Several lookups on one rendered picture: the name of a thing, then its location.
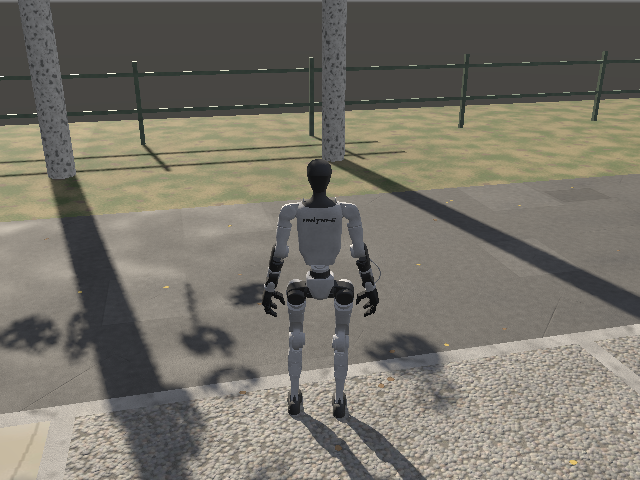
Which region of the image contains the robot thigh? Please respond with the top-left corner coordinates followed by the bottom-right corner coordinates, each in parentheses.
top-left (286, 279), bottom-right (307, 350)
top-left (332, 279), bottom-right (354, 352)

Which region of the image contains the left robot thigh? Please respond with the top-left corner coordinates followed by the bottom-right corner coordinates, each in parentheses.
top-left (286, 279), bottom-right (307, 350)

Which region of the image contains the right robot thigh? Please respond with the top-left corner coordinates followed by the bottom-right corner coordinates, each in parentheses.
top-left (332, 279), bottom-right (354, 352)

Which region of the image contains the right robot upper arm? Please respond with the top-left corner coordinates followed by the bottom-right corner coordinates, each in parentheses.
top-left (340, 202), bottom-right (366, 258)

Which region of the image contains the left robot hand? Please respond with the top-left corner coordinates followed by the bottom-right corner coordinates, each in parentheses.
top-left (262, 289), bottom-right (285, 317)

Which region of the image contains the left robot forearm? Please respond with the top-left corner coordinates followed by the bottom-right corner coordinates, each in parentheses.
top-left (264, 243), bottom-right (284, 292)

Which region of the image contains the right robot forearm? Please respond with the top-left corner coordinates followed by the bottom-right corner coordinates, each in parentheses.
top-left (356, 243), bottom-right (376, 292)

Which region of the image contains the left robot upper arm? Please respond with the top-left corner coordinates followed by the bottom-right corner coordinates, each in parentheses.
top-left (273, 202), bottom-right (299, 259)

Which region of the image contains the right robot hand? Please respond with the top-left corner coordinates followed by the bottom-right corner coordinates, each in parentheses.
top-left (356, 288), bottom-right (379, 317)

